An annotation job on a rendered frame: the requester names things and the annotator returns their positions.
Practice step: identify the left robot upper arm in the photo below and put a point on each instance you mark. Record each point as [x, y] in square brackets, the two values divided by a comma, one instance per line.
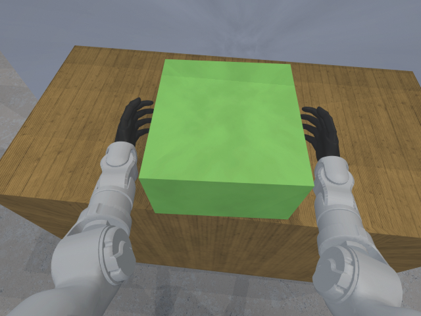
[88, 270]

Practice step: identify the right robot upper arm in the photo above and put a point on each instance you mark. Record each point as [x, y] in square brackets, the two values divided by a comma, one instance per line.
[355, 284]

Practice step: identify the left robot hand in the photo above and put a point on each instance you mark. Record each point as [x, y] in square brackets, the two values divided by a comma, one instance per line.
[128, 127]

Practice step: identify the pedestal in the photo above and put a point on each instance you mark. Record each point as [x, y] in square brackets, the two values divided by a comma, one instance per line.
[49, 171]

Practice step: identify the robot right forearm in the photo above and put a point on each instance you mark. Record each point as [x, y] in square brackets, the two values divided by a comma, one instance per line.
[337, 216]

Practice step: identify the right robot hand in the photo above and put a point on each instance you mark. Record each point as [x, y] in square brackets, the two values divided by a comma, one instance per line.
[325, 140]

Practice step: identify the robot left forearm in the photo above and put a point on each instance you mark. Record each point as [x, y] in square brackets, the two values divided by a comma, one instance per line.
[113, 196]

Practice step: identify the carton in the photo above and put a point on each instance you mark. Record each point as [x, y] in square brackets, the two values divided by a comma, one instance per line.
[226, 139]

